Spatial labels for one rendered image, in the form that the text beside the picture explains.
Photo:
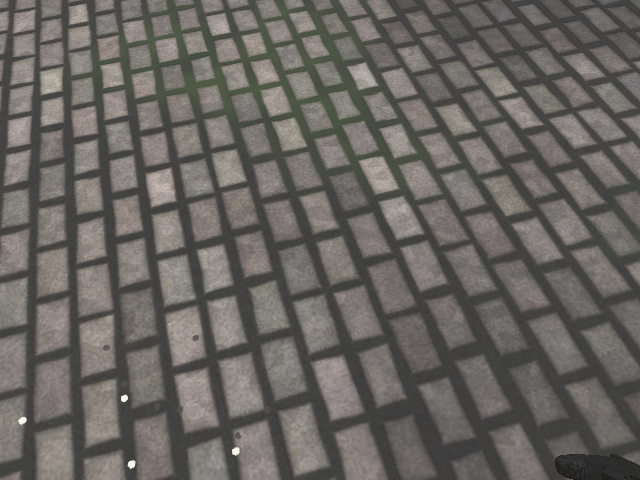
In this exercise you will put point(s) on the robot right hand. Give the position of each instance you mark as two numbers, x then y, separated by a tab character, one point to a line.
596	467

